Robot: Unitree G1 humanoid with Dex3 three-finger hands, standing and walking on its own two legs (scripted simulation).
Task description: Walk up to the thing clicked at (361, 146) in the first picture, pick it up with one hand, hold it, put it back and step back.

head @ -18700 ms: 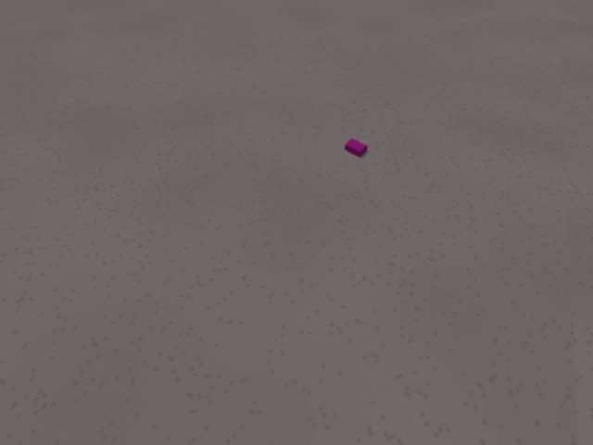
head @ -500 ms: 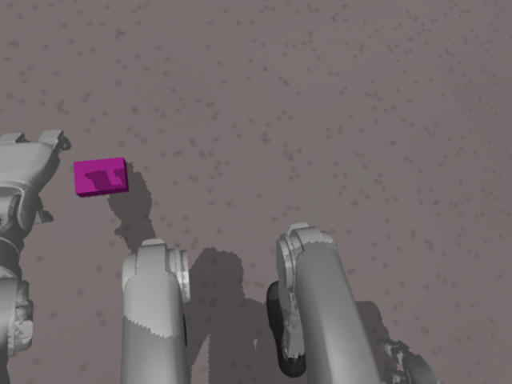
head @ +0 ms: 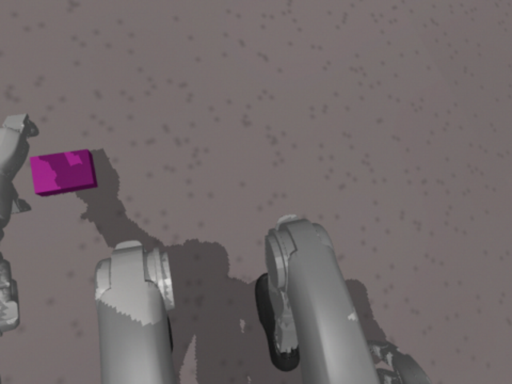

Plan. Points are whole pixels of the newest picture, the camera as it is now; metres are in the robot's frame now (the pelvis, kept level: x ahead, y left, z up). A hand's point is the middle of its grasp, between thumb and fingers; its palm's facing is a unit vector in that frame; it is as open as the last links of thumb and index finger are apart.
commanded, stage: rise first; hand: left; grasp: from above
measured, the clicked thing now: (65, 172) +0.48 +0.29 -0.32
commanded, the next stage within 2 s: approach in 1.78 s
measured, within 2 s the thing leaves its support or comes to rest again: neither
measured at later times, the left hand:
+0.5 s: hand (14, 177) +0.44 +0.32 -0.19, palm faces -0.44 -0.10 -0.89, open 13.3 cm
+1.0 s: hand (10, 180) +0.44 +0.34 -0.20, palm faces -0.44 -0.10 -0.89, open 13.5 cm
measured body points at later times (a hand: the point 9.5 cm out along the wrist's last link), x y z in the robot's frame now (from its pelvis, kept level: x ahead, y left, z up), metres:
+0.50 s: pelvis +0.00 +0.00 -0.01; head +0.24 +0.08 +0.36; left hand +0.46 +0.33 -0.14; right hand +0.06 -0.28 -0.11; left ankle +0.07 +0.13 -0.30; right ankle +0.10 -0.13 -0.30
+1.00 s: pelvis +0.00 +0.01 -0.02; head +0.25 +0.10 +0.35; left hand +0.46 +0.34 -0.15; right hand +0.05 -0.27 -0.11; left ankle +0.07 +0.13 -0.30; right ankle +0.10 -0.13 -0.30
